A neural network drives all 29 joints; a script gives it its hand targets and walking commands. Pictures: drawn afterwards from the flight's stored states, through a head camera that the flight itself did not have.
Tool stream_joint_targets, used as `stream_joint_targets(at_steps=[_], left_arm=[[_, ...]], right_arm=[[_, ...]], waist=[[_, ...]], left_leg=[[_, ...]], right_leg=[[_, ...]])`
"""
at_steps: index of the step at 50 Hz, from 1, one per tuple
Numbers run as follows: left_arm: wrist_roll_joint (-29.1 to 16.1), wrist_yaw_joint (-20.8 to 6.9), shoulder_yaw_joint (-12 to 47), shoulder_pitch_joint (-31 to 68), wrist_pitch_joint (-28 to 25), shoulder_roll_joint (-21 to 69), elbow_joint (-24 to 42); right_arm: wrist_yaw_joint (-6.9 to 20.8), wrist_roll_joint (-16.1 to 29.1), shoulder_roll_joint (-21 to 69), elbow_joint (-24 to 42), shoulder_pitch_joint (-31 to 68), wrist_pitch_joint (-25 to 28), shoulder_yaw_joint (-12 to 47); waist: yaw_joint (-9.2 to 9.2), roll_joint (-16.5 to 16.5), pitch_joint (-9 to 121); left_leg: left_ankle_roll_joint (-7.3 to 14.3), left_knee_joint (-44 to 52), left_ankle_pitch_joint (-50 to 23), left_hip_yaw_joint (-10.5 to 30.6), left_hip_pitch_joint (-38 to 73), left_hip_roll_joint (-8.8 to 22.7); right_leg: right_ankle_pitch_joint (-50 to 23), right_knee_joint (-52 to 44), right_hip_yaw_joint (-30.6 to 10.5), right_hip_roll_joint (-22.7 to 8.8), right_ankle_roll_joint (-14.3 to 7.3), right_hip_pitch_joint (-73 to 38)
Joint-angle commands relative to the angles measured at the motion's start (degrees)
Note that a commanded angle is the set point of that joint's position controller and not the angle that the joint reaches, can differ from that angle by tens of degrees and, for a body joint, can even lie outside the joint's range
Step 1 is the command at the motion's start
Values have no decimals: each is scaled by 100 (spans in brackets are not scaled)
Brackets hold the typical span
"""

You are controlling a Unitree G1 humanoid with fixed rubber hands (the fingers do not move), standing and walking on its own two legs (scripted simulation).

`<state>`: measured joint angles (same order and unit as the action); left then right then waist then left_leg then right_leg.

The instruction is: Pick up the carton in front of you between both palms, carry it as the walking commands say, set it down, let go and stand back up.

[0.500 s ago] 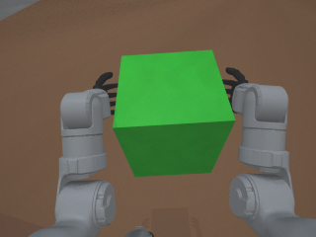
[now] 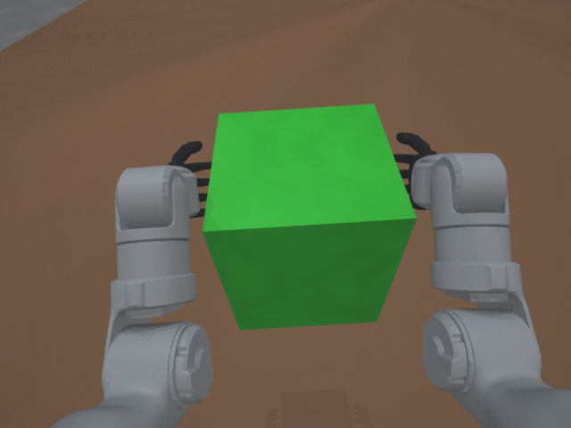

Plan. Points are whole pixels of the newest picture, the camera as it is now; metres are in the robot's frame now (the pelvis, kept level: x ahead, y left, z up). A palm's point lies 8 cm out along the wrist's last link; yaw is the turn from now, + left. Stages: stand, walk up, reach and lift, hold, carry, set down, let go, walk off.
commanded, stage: carry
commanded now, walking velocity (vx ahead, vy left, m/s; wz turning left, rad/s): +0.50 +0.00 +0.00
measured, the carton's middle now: (302, 224) +0.39 -0.01 +0.10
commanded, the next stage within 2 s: none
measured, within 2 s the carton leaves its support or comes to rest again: neither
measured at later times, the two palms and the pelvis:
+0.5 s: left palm (198, 141) +0.63 +0.18 +0.09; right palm (352, 133) +0.62 -0.12 +0.09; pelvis +0.31 +0.03 +0.01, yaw -1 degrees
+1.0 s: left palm (216, 104) +0.72 +0.14 +0.11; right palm (359, 96) +0.73 -0.15 +0.11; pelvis +0.47 -0.01 +0.01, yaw +1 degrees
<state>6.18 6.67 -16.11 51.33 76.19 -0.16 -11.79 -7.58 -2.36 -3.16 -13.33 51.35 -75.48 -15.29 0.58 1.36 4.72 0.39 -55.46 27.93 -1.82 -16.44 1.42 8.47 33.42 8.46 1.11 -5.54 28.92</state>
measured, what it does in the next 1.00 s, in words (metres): walks ahead: left foot, then right foot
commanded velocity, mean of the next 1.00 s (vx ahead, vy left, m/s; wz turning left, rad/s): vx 0.14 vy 0.00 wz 0.00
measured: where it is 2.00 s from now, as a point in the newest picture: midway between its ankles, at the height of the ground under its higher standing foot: (299, 383)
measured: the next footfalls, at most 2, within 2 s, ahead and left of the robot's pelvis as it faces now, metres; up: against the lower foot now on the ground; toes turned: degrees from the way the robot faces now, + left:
left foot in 0.40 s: +0.44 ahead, +0.11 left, +0.00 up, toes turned +2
right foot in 0.72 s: +0.52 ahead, -0.11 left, +0.00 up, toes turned +15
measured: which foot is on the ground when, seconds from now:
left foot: up 0.00-0.38, down 0.40-1.00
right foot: down 0.00-0.42, up 0.44-0.70, down 0.72-1.00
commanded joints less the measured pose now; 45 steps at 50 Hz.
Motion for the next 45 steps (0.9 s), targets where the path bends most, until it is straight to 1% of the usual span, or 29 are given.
stream_joint_targets(at_steps=[1,2,4,6,8,10,15,16,18,19,20,21,22,23,24,25,26,27,29,32,35,36,37,38,39,40,41,43,45], left_arm=[[-2441,-1173,2930,3780,-74,6014,214],[-2610,-1226,3065,3987,-110,6240,423],[-2866,-1306,3270,4267,-210,6601,737],[-3003,-1362,3420,4249,-306,6815,930],[-3042,-1409,3527,4036,-394,6910,1004],[-2987,-1459,3603,3617,-483,6950,976],[-2691,-1552,3892,2496,-660,6907,1277],[-2626,-1552,3965,2245,-669,6872,1407],[-2485,-1542,4080,1578,-671,6768,1647],[-2439,-1544,4146,1275,-671,6707,1751],[-2387,-1558,4242,1046,-677,6656,1841],[-2371,-1588,4363,871,-672,6630,1921],[-2403,-1622,4493,759,-638,6791,1942],[-2386,-1636,4585,379,-657,6819,1985],[-2394,-1639,4635,315,-717,6853,2236],[-2399,-1627,4710,195,-787,6895,2459],[-2381,-1598,4785,61,-852,6900,2707],[-2344,-1558,4872,-135,-906,6852,2919],[-2159,-1460,5002,-806,-987,6631,3205],[-2100,-1423,5108,-1454,-955,6485,3589],[-2146,-1480,5108,-1646,-774,6140,3652],[-2169,-1517,5093,-1657,-684,6010,3584],[-2198,-1555,5051,-1615,-591,5831,3496],[-2138,-1594,4979,-1538,-544,5749,3265],[-2115,-1622,4850,-1634,-502,5707,2957],[-2108,-1644,4789,-1644,-458,5685,2792],[-2093,-1658,4732,-1659,-419,5692,2579],[-2062,-1676,4655,-1686,-399,5718,2260],[-2065,-1693,4649,-1608,-437,5848,2104]], right_arm=[[1382,2319,6538,384,4183,-48,2938],[1354,2271,6638,375,4064,-12,2926],[1283,2182,6800,471,3863,90,2952],[1211,2098,6884,582,3612,204,3034],[1141,1979,6899,666,3298,312,3135],[1110,1832,6931,667,2839,401,3237],[1211,1731,7114,1030,1969,585,3736],[1244,1759,7132,1193,1834,596,3864],[1316,1806,7125,1480,1387,599,4070],[1365,1812,7135,1586,1111,607,4167],[1423,1805,7118,1702,855,617,4257],[1481,1779,7079,1817,569,624,4274],[1495,1616,6862,1774,324,693,4259],[1522,1680,6942,1907,-105,704,4310],[1553,1747,7062,2276,-151,750,4429],[1574,1809,7114,2687,-101,793,4558],[1587,1880,7160,3046,-51,831,4711],[1603,1919,7135,3325,-158,860,4827],[1672,1987,7129,3500,-751,877,4967],[1770,2006,6783,3712,-1506,824,4950],[1823,1992,6398,3661,-1673,676,4950],[1825,1941,6268,3528,-1731,621,4932],[1819,1876,6136,3367,-1806,566,4897],[1808,1895,6019,3372,-1647,468,4914],[1807,1898,5901,3309,-1515,371,4874],[1811,1878,5881,3145,-1417,322,4865],[1813,1857,5879,2956,-1379,284,4837],[1819,1801,5933,2612,-1408,265,4781],[1831,1790,6102,2432,-1360,309,4753]], waist=[[-375,-874,2723],[-318,-457,2503],[-263,-530,2410],[-249,-708,2455],[-280,-738,2407],[-297,-785,2267],[-353,-905,1893],[-356,-962,1781],[-260,-1128,1934],[-155,-1092,2142],[-64,-876,2362],[10,-63,2804],[99,1414,3373],[88,1236,3519],[81,928,3226],[45,380,2969],[3,220,2705],[-10,289,2586],[-37,480,2706],[22,833,2723],[-30,531,2248],[-43,382,2111],[-20,46,2071],[14,-441,2051],[-12,-684,1841],[-20,-573,1460],[-24,-444,1329],[-35,-403,1281],[-46,-365,1422]], left_leg=[[91,-2035,-76,339,-2989,-51],[63,-1664,-390,332,-2902,83],[-17,-1049,-728,283,-2613,244],[-62,-557,-833,127,-2518,216],[-107,38,-1036,-27,-2628,207],[-136,770,-1482,-183,-2641,209],[-28,2324,-2599,-701,-2068,-66],[-9,2659,-2827,-835,-1857,-163],[38,3282,-3326,-1197,-757,-436],[95,3798,-3914,-1325,254,-462],[147,3907,-4612,-1061,1403,-81],[412,2856,-7409,187,3010,1215],[1544,2478,-9378,1801,4889,2336],[1732,2759,-8787,1861,4714,2395],[1547,3009,-7883,1550,4331,2173],[1222,3272,-7087,1200,3735,2025],[1019,3479,-6462,906,3212,1864],[867,3590,-6130,591,2750,1681],[793,3623,-5935,77,2238,1514],[672,3457,-5699,-363,1858,1346],[336,3118,-4218,-631,1071,1002],[168,2985,-3469,-594,653,938],[-12,2772,-2512,-615,153,855],[-171,2897,-1803,-436,54,677],[-212,3000,-1454,-375,262,629],[-212,2973,-1547,-343,305,695],[-188,2941,-1865,-300,369,744],[-188,2837,-2676,-253,373,813],[-207,2704,-3094,-279,383,788]], right_leg=[[-1053,-1047,-3468,-2045,-1001,-4537],[-1229,-1155,-3042,-1948,-815,-4107],[-1262,-1398,-2533,-1794,-600,-3659],[-1409,-1538,-2195,-1707,-566,-3653],[-1736,-1620,-1884,-1638,-572,-3853],[-2215,-1628,-1526,-1508,-472,-4045],[-3509,-1525,-739,-1260,-165,-4279],[-3967,-1411,-533,-1180,-86,-4273],[-4956,-698,-153,-1008,154,-4089],[-4985,-21,104,-915,348,-3676],[-3987,668,147,-811,577,-2964],[-1486,1733,17,-691,793,-1596],[2063,3278,-370,70,971,448],[2536,3989,-886,41,874,881],[2381,3822,-991,-138,783,1111],[2028,3121,-1032,-389,697,932],[1798,2114,-1040,-568,698,688],[1742,1388,-884,-525,732,187],[1557,531,-524,-288,783,-643],[417,-156,-174,-270,794,-1157],[-1167,-1239,13,-418,807,-1907],[-1464,-1294,-161,-699,791,-2295],[-2427,-1094,-586,-1214,736,-2742],[-3163,-752,-837,-1572,437,-2732],[-2392,-854,-976,-1591,320,-2322],[-2092,-941,-894,-1468,344,-1897],[-2123,-863,-806,-1371,367,-1741],[-2518,-622,-650,-1231,403,-1694],[-2904,-449,-595,-1176,387,-1805]])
